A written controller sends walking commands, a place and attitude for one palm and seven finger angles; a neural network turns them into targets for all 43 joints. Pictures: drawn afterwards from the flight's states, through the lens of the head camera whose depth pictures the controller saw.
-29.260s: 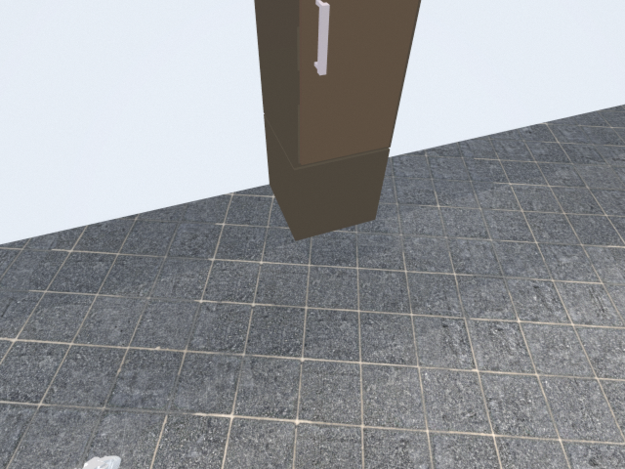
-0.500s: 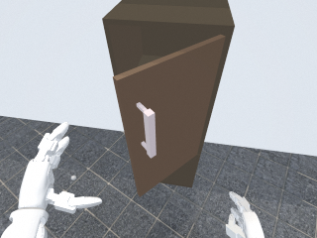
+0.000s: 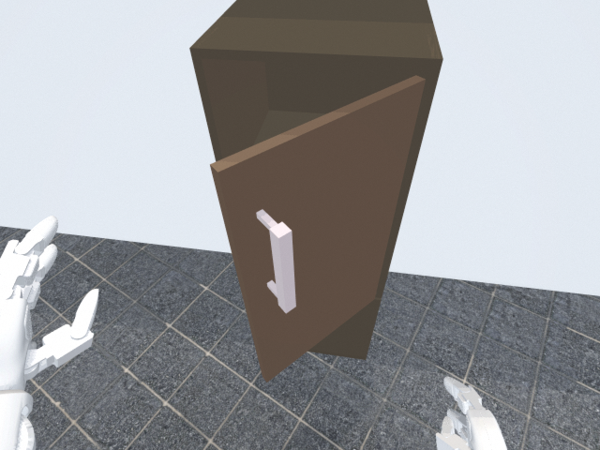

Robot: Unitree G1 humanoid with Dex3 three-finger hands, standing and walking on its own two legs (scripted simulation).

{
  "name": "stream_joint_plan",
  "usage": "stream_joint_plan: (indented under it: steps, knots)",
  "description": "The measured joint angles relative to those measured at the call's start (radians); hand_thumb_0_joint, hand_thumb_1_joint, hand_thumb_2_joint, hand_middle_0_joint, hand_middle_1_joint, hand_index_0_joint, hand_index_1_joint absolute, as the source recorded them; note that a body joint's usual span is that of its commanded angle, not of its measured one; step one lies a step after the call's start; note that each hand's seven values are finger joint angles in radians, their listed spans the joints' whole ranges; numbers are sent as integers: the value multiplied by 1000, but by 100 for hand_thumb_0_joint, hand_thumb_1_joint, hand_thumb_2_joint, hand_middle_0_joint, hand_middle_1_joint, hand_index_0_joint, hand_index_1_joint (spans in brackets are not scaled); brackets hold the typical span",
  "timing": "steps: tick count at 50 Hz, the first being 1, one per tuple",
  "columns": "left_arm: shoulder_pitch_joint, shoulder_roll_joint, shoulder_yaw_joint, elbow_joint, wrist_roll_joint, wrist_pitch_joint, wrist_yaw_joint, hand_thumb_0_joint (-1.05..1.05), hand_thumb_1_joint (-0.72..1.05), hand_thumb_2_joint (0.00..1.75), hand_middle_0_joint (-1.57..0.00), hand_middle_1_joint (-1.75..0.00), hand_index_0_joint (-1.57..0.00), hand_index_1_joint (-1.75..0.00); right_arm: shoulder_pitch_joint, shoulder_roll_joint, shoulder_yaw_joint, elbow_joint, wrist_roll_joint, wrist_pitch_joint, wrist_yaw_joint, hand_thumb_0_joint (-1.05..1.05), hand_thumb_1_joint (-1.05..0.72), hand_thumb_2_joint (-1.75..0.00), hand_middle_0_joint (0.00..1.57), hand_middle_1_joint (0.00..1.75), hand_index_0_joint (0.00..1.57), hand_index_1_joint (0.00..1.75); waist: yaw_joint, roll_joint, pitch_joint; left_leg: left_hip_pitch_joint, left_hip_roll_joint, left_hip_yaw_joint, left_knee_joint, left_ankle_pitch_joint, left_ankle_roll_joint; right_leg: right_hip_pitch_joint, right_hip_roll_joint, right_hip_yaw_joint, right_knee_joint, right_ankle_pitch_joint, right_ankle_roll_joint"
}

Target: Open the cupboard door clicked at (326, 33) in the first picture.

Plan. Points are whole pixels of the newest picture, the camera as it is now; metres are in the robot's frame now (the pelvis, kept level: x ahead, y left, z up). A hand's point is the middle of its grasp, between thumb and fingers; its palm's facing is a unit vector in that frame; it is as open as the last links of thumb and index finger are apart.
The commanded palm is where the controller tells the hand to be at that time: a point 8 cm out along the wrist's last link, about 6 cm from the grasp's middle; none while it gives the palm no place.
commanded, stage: draw the hand back to the body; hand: left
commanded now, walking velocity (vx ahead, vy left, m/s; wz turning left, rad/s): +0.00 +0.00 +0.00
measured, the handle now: (276, 264) +0.34 +0.09 +0.07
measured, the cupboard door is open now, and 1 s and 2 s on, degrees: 47 47 47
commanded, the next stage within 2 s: step back with the hand held close in 0.40 s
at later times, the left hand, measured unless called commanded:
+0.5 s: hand (69, 333) +0.17 +0.26 +0.15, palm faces +0.46 -0.78 -0.42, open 7.4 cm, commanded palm +0.13 +0.29 +0.17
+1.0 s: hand (35, 369) +0.14 +0.27 +0.15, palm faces +0.36 -0.76 -0.54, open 7.4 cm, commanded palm +0.08 +0.31 +0.17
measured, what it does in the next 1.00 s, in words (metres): shifts its weight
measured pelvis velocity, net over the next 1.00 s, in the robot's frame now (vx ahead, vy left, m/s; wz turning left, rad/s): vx -0.07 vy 0.01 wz -0.02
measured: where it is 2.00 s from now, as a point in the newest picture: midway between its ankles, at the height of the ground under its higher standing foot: outside the picture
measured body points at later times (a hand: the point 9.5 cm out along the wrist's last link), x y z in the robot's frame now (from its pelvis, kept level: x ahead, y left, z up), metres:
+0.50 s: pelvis -0.01 -0.01 +0.00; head -0.03 -0.02 +0.45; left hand +0.14 +0.29 +0.18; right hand +0.18 -0.22 -0.09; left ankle -0.05 +0.11 -0.74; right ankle +0.00 -0.11 -0.74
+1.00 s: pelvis -0.07 +0.01 -0.01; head -0.04 +0.01 +0.44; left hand +0.11 +0.31 +0.18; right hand +0.10 -0.24 -0.09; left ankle -0.05 +0.11 -0.74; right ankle +0.00 -0.11 -0.74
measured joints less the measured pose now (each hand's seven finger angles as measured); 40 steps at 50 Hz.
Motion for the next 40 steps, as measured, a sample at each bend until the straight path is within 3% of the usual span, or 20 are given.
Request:
stream_joint_plan:
  steps: [5, 11, 28, 33, 40]
  knots:
    - [-8, 6, 31, 1, -5, 0, 2, 1, 73, 83, -20, -30, -21, -30, -5, -4, -6, 1, 0, 6, 4, 2, -91, -90, 20, 30, 20, 30, 5, 4, -3, 7, 2, -2, -9, 5, -2, 9, 1, -2, -11, 5, -1]
    - [-15, -10, 21, 13, -7, 3, -2, 1, 84, 88, -20, -30, -21, -30, -8, -3, -8, 1, 2, 17, 6, 2, -91, -90, 20, 30, 20, 30, 7, 2, -1, 8, 3, -4, -13, 11, -3, 11, 3, -4, -17, 11, -4]
    - [-31, -2, 24, 19, -3, -11, -1, 2, 89, 90, -21, -30, -22, -30, 8, 1, -4, 6, 9, 10, 2, 2, -91, -90, 20, 30, 20, 30, 1, 4, 4, 2, 12, -4, -4, 20, -10, 12, 11, -5, -23, 29, -12]
    - [-20, 21, 87, 34, -4, -68, -1, 2, 89, 90, -21, -30, -21, -30, -13, -4, 0, -32, 13, 47, 10, 2, -91, -90, 20, 30, 20, 30, -39, 4, -10, -87, 17, -3, 28, 24, -7, -59, 16, -5, -34, 58, -11]
    - [68, 49, 64, -30, 1, -72, -5, 2, 89, 90, -21, -30, -22, -30, -17, -24, -34, -69, 20, 83, -2, 2, -91, -90, 20, 30, 20, 30, -71, -19, -9, -167, -2, 21, 51, 40, 4, -153, -2, 18, 7, 71, 3]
